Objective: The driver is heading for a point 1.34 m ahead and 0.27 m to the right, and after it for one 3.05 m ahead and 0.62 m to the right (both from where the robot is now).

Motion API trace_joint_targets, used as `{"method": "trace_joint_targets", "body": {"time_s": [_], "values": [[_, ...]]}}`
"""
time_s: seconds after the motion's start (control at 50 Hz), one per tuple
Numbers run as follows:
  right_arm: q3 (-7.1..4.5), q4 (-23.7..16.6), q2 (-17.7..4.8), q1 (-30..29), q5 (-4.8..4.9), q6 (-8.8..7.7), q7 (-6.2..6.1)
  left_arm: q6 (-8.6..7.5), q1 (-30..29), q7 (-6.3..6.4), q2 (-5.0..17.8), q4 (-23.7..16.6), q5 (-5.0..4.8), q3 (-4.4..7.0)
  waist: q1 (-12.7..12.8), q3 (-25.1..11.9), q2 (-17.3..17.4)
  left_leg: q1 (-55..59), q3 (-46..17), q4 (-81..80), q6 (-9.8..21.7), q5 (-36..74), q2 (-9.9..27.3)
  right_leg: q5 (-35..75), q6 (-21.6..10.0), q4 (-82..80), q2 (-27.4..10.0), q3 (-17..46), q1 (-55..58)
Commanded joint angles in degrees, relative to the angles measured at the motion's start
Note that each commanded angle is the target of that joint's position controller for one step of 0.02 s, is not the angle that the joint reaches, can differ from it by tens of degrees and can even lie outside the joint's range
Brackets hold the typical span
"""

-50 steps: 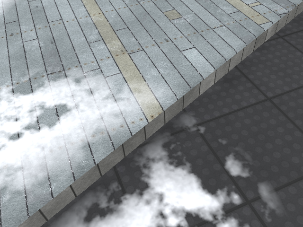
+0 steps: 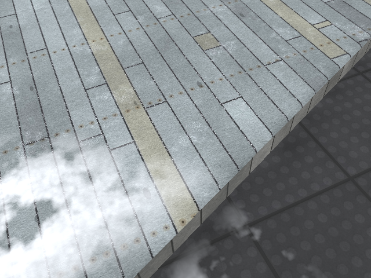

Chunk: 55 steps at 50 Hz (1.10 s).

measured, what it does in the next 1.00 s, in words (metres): walks ahead: left foot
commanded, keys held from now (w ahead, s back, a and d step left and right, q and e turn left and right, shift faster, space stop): no key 0.66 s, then w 0.34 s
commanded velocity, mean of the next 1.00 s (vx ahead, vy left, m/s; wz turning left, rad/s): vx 0.09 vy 0.00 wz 0.00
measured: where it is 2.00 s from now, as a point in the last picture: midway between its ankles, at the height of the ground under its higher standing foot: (197, 223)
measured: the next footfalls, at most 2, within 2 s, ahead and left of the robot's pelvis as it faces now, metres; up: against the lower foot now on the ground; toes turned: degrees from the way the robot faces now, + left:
left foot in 0.06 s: +0.02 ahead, +0.13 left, +0.00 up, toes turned -1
left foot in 1.28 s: +0.41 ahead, +0.13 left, +0.07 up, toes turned +7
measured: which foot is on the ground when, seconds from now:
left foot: up 0.00-0.04, down 0.06-0.96, up 0.98-1.00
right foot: down 0.00-1.00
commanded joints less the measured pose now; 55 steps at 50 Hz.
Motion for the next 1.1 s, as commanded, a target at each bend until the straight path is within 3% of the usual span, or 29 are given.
{"method": "trace_joint_targets", "body": {"time_s": [0.02, 0.04, 0.06, 0.08, 0.1, 0.14, 0.2, 0.26, 0.66, 0.68, 0.7, 0.74, 0.78, 0.82, 0.88, 0.92, 0.94, 0.96, 0.98, 1.0, 1.02, 1.04, 1.08, 1.1], "values": [[-0.14, 2.6, -2.1, 8.1, -0.27, 0.78, -0.46, 0.34, -1.3, 0.54, 8.0, -1.2, -0.58, 1.52, -2.3, -6.6, -6.6, 4.0, 0.2, -7.6, -1.0, 9.6, 0.8, 2.1, -3.0, -10.4, -11.6, 13.1, 5.1], [0.0, 3.2, -2.3, 7.8, -0.49, 0.72, -0.54, 0.54, -1.2, 0.42, 8.3, -0.8, -0.88, 1.7, -2.0, -5.9, -5.8, 5.8, -0.5, -11.4, -1.2, 14.4, 1.5, -3.7, -1.6, -10.7, -10.5, 12.4, 3.5], [-0.67, 1.6, -5.1, 3.3, -0.32, 0.88, -0.84, 0.19, -5.8, 0.31, 11.3, -2.8, -2.12, 3.13, -1.2, -3.7, -5.8, 2.5, -1.8, -12.4, -1.4, 15.3, 3.7, -14.0, -0.4, -9.8, -8.0, 11.3, 2.1], [-0.78, 1.1, -6.6, 2.2, -0.38, 0.91, -1.12, 0.08, -5.2, 0.41, 10.9, -2.3, -1.73, 3.27, -0.1, -3.0, -5.0, 1.2, -1.0, -11.8, -1.0, 12.3, 3.7, -18.2, 0.1, -10.7, -7.5, 11.2, 0.6], [-1.11, 2.0, -7.5, 3.0, 0.02, 0.57, -1.19, 0.2, -4.5, 0.64, 9.4, -2.2, -1.38, 3.16, 0.4, -0.8, -1.5, -3.3, -0.9, -11.1, -0.3, 8.2, 3.0, -18.4, 0.5, -11.1, -6.1, 9.4, 1.5], [-0.54, 2.7, -4.6, 2.8, -0.03, -0.52, -1.09, -0.02, -3.1, 0.76, 7.7, -1.1, -1.28, 3.08, 0.7, -0.3, 0.0, -4.8, -1.8, -13.4, -0.4, 11.0, 3.8, -11.0, 0.4, -7.5, -5.0, 8.0, 4.5], [-0.87, 3.0, -5.6, 1.9, -0.01, -1.85, -0.85, -0.15, -1.7, 0.72, 7.9, -0.1, -1.23, 3.38, 1.5, -3.5, 0.9, -4.7, -2.5, -14.0, -0.4, 16.3, 4.2, 2.8, -0.5, -2.8, -3.9, 5.7, 9.2], [-0.84, 3.3, -5.7, 1.6, 0.3, -2.12, -0.64, 0.19, -2.5, 0.55, 8.1, 0.2, -1.27, 3.61, 1.4, -4.6, 0.6, -4.1, -2.6, -13.9, -0.3, 19.5, 4.3, 8.4, -0.8, -1.4, -3.9, 5.5, 10.9], [-0.9, 4.2, -6.0, 0.5, 0.23, -1.8, -0.79, 1.09, -5.4, 0.82, 8.8, 3.8, -1.21, 4.41, 1.0, -3.5, -0.7, -3.0, -2.2, -15.2, 0.4, 17.9, 3.9, 6.7, -0.1, -1.8, -4.1, 5.8, 10.6], [-0.85, 4.8, -5.5, 1.8, 0.28, -1.74, -0.83, 1.14, -4.5, 0.83, 8.2, 4.5, -1.2, 4.29, 0.9, -4.6, -0.6, -2.6, -1.9, -15.9, 0.7, 12.0, 3.5, 0.6, 0.0, -1.7, -3.4, 5.1, 11.0], [-0.06, 5.7, -3.4, 3.8, -1.36, -1.15, -1.11, 1.64, 0.5, 0.28, 5.5, 6.7, 0.22, 3.14, 1.9, -3.9, 1.3, -2.5, -6.3, -18.9, 2.4, 2.7, 6.2, -8.8, -0.1, -2.7, -5.0, 6.5, 10.4], [-1.11, 4.6, -6.7, 3.1, -1.08, -0.44, -1.0, 1.97, -1.2, -0.24, 7.4, 6.1, 0.55, 3.69, 0.9, 2.2, 2.6, -3.4, -9.8, -20.7, 5.2, -13.1, 7.1, -22.6, -0.5, 0.8, -1.7, 4.4, 2.2], [-2.06, 4.9, -9.1, 6.3, -0.71, -0.49, -0.97, 1.41, -5.0, -1.02, 6.4, 4.0, 0.82, 3.44, -1.0, 6.1, 5.9, -1.2, -17.4, -25.9, 8.5, -19.9, 12.7, -19.5, 0.1, 8.0, 0.5, 0.6, -5.9], [-2.6, 5.1, -9.3, 7.2, -0.87, -1.2, -0.9, 0.32, -6.3, -1.74, 5.6, 2.4, 1.26, 3.25, -1.4, 8.0, 7.3, 2.2, -21.4, -28.1, 11.1, -16.1, 17.7, -15.7, -0.2, 14.2, -2.0, 0.4, -11.3], [-2.88, 5.1, -8.3, 7.5, -1.16, -2.5, -0.38, -1.62, -4.4, -2.39, 5.9, 1.4, 0.46, 3.68, -0.1, 7.4, 5.8, 5.8, -17.2, -24.6, 10.8, -3.9, 16.9, -16.0, -0.8, 10.6, -3.0, 0.1, -10.5], [-3.0, 4.1, -7.8, 4.5, -0.48, -2.97, 0.02, -2.46, 4.9, -2.32, 4.6, 4.2, -0.16, 3.92, 4.5, 5.0, 4.0, -2.1, -10.3, -18.0, 8.2, 5.3, 12.6, -10.7, -1.2, 1.6, 0.3, -2.8, 6.3], [-2.54, 3.2, -6.2, 2.8, -0.53, -3.51, 0.36, -2.97, 13.3, -1.82, 6.7, 6.9, 0.02, 4.9, 7.9, 2.2, -1.4, -9.0, -5.0, -7.6, 6.2, 13.0, 8.6, -11.6, -2.2, -2.6, -1.6, 2.7, 18.4], [-1.49, 0.0, -2.5, 0.5, -0.29, -4.09, 1.11, -3.19, 21.8, -1.29, 13.6, 8.9, 0.21, 6.83, 10.4, -0.5, -18.2, -21.7, 4.4, 12.2, 2.3, 6.4, -0.6, -21.8, -7.2, -13.0, -14.8, 25.7, 27.7], [-2.54, -2.3, -7.4, -2.4, 3.29, -5.8, 0.15, -4.33, 22.2, -1.43, 14.8, 8.6, -4.19, 7.02, 9.7, -3.3, -17.3, -30.1, -1.5, 27.2, 0.6, -3.8, -1.8, -18.5, -11.8, -15.9, -21.7, 41.9, 31.1], [-2.93, -1.8, -8.0, -1.5, 4.66, -6.89, 0.4, -5.42, 17.1, -1.23, 11.4, 7.1, -3.49, 5.62, 6.2, -1.7, -9.2, -33.8, -6.0, 35.1, 1.9, -1.2, 1.6, -14.9, -11.3, -15.0, -23.0, 38.3, 29.3], [-2.66, -0.9, -6.4, -0.1, 4.48, -7.41, 0.85, -5.99, 13.3, -1.49, 9.2, 5.8, -2.66, 4.97, 4.2, -0.8, -5.4, -33.2, -5.9, 36.6, 2.9, 4.1, 4.1, -9.5, -10.0, -15.2, -21.2, 31.7, 26.2], [-2.84, -0.3, -5.5, 0.6, 3.67, -7.54, 0.99, -6.0, 11.3, -1.88, 8.4, 5.3, -2.31, 4.65, 2.8, 0.1, -2.7, -33.5, -4.7, 35.3, 3.3, 8.8, 6.3, -6.0, -8.9, -16.0, -19.5, 26.1, 24.3], [-3.83, -0.5, -5.8, -0.5, 2.7, -6.99, 1.29, -5.27, 11.1, -2.21, 5.5, 5.4, -1.49, 3.5, 2.0, 0.3, -4.0, -30.1, -2.5, 31.8, 3.1, 13.5, 8.4, 5.3, -6.3, -16.4, -14.6, 15.6, 20.8], [-3.97, -0.4, -5.1, -0.4, 2.55, -6.52, 1.5, -4.77, 12.6, -2.06, 5.1, 5.8, -1.33, 3.28, 1.9, -0.1, -4.7, -29.8, -1.2, 31.4, 2.5, 14.3, 8.5, 10.4, -5.9, -16.3, -13.1, 12.7, 20.4]]}}
Velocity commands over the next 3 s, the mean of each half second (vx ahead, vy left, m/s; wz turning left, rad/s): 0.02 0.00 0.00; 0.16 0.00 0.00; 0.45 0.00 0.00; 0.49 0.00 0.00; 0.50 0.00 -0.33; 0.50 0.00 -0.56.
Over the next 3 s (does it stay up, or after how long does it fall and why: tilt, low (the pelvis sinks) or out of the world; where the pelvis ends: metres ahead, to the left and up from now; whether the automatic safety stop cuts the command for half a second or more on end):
stays up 1.23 -0.10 0.12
